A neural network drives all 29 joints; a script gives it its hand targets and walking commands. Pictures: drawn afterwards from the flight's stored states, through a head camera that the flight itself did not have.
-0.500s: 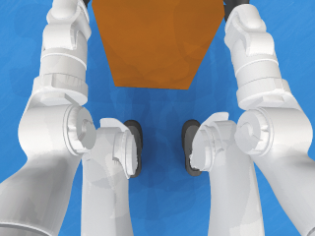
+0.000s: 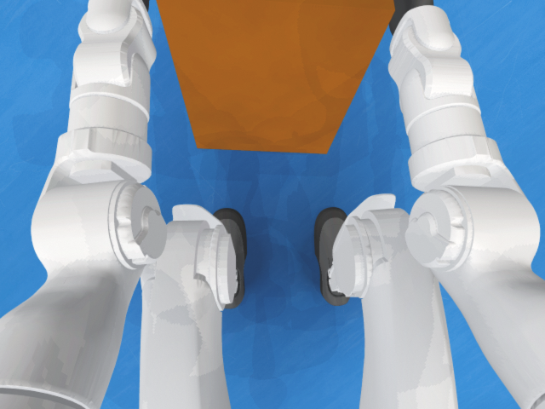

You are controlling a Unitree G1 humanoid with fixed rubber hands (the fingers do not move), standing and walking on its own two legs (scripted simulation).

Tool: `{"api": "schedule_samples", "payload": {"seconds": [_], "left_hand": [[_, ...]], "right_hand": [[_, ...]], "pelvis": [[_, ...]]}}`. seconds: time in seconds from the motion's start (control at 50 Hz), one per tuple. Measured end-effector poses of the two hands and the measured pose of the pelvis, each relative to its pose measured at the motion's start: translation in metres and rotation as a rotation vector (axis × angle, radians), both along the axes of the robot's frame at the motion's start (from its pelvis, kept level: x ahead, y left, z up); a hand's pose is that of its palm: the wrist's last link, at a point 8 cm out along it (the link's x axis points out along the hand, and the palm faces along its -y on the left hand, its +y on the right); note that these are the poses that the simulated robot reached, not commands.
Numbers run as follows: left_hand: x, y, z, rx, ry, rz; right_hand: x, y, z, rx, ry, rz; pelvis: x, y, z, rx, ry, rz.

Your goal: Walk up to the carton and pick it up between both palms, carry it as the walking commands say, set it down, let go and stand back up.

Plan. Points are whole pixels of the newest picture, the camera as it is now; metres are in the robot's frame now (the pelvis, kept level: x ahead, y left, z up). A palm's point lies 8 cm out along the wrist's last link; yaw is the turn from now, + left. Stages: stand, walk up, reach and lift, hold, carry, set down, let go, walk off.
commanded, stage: set down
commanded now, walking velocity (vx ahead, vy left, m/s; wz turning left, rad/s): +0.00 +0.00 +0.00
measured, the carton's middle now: (268, 32) +0.52 +0.03 -0.23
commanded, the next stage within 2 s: let go in 1.88 s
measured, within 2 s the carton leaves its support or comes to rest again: rests again in 0.44 s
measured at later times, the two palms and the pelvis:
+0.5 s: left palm (137, 38) +0.51 +0.19 -0.20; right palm (420, 46) +0.50 -0.16 -0.19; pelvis -0.01 +0.00 +0.00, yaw +0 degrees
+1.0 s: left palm out of the picture +0.52 +0.20 -0.10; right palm (479, 9) +0.52 -0.17 -0.10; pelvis -0.02 -0.01 +0.04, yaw +2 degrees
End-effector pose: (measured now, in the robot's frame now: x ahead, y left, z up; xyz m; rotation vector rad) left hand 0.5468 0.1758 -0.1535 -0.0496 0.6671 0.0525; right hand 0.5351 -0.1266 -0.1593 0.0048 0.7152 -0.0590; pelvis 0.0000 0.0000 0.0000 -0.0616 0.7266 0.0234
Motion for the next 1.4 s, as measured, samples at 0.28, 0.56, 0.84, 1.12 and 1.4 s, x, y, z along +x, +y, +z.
{"api": "schedule_samples", "payload": {"seconds": [0.28,0.56,0.84,1.12,1.4], "left_hand": [[-0.035,0.005,-0.048,0.107,0.127,0.009],[-0.040,0.010,-0.043,0.102,0.079,0.036],[-0.029,0.029,0.015,0.125,0.004,0.073],[-0.033,0.024,0.078,0.132,0.032,0.045],[-0.030,0.026,0.159,0.119,0.024,0.028]], "right_hand": [[-0.019,-0.019,-0.029,-0.092,0.060,-0.019],[-0.032,-0.034,-0.031,-0.095,0.060,-0.049],[-0.016,-0.047,0.031,-0.090,-0.059,-0.082],[-0.018,-0.042,0.097,-0.065,-0.060,-0.077],[-0.018,-0.038,0.177,-0.067,-0.055,-0.070]], "pelvis": [[0.000,0.000,0.000,0.000,0.000,0.000],[-0.011,-0.001,-0.005,0.003,-0.038,0.001],[-0.022,-0.003,0.014,0.019,-0.246,0.010],[-0.022,-0.006,0.067,0.033,-0.266,0.007],[-0.021,-0.002,0.133,0.031,-0.293,0.007]]}}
